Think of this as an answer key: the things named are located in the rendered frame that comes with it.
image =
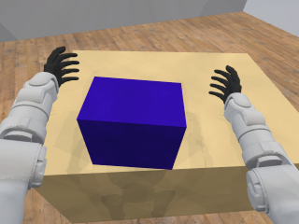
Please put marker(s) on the robot left upper arm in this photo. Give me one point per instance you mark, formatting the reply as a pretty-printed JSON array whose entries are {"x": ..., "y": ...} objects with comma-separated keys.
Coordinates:
[{"x": 22, "y": 167}]

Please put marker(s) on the left robot forearm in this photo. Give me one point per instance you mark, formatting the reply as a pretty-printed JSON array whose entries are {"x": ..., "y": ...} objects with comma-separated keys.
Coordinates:
[{"x": 30, "y": 112}]

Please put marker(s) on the robot right upper arm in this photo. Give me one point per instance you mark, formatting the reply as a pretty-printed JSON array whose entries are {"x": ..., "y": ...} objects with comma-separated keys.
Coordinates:
[{"x": 274, "y": 190}]

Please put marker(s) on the right robot hand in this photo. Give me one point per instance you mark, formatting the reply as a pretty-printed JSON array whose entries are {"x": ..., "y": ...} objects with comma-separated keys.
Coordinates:
[{"x": 232, "y": 83}]

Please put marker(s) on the left robot hand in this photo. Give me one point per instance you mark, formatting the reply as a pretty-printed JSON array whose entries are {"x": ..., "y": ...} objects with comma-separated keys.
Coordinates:
[{"x": 55, "y": 65}]

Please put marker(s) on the carton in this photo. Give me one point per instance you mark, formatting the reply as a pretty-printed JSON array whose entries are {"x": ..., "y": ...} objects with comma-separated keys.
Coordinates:
[{"x": 133, "y": 122}]

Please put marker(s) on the right robot forearm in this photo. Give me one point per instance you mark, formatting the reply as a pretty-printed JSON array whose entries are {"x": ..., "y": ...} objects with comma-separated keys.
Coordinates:
[{"x": 259, "y": 147}]

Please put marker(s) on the pedestal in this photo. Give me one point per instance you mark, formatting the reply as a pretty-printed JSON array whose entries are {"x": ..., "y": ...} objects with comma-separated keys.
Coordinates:
[{"x": 209, "y": 175}]

